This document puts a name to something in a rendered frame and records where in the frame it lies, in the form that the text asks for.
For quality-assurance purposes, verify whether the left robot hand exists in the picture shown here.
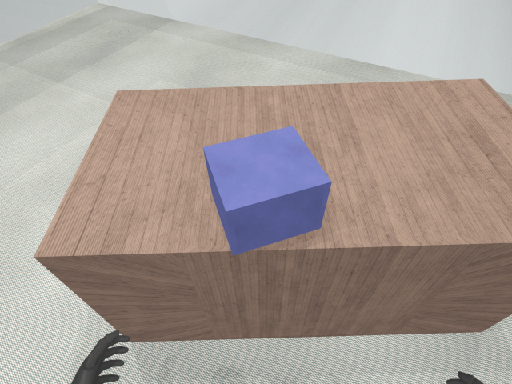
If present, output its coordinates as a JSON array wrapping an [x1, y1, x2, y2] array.
[[71, 330, 130, 384]]

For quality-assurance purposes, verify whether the carton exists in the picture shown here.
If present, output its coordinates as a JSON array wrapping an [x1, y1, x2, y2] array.
[[203, 126, 332, 256]]

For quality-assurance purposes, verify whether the pedestal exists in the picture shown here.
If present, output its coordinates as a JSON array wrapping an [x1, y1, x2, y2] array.
[[34, 79, 512, 342]]

